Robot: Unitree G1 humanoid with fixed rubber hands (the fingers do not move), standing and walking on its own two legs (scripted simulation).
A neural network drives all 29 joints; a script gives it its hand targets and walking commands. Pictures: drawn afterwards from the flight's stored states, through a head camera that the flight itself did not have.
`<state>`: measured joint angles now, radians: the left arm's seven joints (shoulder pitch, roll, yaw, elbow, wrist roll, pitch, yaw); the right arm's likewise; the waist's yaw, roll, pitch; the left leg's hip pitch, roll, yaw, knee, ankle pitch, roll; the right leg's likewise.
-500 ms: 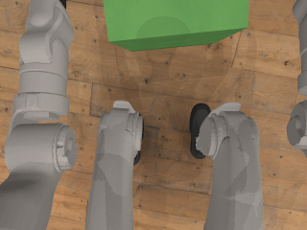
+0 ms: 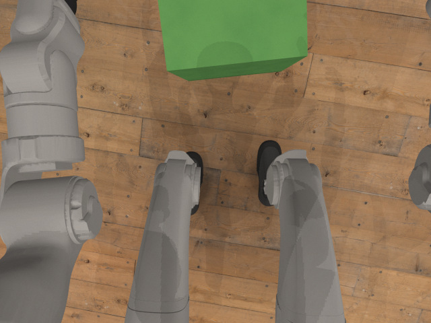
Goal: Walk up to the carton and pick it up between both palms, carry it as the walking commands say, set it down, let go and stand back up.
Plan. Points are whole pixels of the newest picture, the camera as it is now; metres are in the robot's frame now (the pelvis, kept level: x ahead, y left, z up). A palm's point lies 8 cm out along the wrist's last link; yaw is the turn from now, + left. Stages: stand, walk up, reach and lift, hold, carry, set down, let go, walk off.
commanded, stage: set down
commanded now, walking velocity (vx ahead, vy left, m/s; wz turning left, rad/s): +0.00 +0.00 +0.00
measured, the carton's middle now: (231, 29) +0.57 +0.01 -0.43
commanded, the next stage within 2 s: let go in 0.40 s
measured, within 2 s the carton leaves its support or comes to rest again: neither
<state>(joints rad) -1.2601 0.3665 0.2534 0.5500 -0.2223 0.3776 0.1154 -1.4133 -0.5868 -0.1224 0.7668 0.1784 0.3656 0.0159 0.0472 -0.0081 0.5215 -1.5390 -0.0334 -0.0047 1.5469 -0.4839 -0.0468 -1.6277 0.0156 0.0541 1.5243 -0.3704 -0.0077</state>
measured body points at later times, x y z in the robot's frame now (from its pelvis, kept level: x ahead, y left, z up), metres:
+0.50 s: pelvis +0.04 +0.00 +0.09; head +0.35 -0.02 +0.42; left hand +0.55 +0.22 +0.00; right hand +0.59 -0.22 -0.01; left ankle +0.11 +0.14 -0.53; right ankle +0.15 -0.11 -0.53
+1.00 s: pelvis +0.12 +0.02 +0.17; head +0.29 +0.00 +0.59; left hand +0.43 +0.25 +0.08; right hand +0.44 -0.22 +0.07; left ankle +0.11 +0.14 -0.53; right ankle +0.15 -0.11 -0.53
